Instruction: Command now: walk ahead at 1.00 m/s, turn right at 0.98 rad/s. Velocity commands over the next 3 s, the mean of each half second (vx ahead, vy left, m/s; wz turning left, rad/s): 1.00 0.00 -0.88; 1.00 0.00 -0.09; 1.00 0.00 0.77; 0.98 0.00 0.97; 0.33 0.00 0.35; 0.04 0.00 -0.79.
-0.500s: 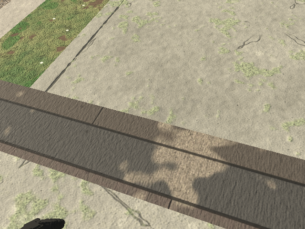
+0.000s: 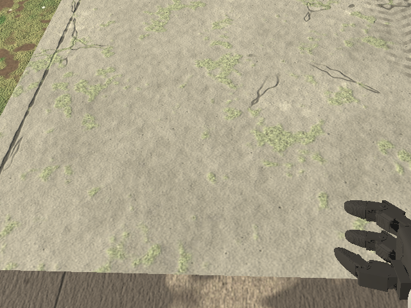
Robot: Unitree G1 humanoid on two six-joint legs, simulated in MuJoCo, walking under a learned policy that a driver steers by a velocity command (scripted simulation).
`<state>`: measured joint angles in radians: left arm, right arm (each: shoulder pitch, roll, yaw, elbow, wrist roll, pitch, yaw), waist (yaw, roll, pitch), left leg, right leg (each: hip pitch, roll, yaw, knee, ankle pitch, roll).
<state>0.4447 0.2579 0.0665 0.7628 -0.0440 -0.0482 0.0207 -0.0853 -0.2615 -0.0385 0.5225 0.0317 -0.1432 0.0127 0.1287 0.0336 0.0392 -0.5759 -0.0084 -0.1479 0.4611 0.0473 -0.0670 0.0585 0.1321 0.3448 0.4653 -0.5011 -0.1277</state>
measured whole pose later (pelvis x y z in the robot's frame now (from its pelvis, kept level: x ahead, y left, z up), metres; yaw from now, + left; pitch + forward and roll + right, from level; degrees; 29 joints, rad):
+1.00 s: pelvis +0.85 -0.24 -0.03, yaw -26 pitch +2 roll +1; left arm 0.47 0.28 0.04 0.87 0.04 -0.06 0.01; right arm 0.01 -0.26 0.00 0.64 0.05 -0.11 0.06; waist 0.05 0.01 0.04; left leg -0.62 -0.05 0.08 0.54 0.04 0.09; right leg 0.29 0.04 -0.06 0.37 -0.52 -0.05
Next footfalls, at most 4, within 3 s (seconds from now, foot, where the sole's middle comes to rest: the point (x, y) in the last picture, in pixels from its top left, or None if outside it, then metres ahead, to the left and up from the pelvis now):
0.02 left None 0.24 0.17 -0.76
0.52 right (315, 277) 0.57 -0.19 -0.76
1.00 left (333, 151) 1.10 -0.28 -0.76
1.42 right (408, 100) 1.41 -0.62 -0.76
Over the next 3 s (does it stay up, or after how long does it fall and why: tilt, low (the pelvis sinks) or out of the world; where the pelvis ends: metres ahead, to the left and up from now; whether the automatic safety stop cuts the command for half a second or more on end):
stays up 2.03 -0.30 0.02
